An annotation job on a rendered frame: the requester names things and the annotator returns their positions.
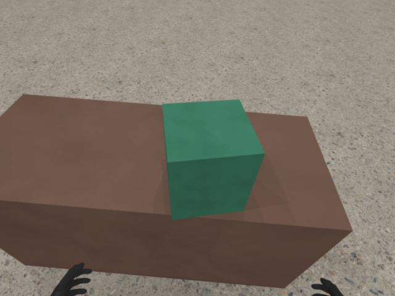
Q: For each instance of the left robot hand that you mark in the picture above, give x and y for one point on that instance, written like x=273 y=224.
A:
x=69 y=281

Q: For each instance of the carton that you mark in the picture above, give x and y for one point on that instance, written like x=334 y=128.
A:
x=213 y=157

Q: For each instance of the right robot hand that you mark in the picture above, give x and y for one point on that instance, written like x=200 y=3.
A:
x=328 y=287

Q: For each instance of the pedestal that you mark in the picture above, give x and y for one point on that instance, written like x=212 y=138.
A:
x=85 y=181

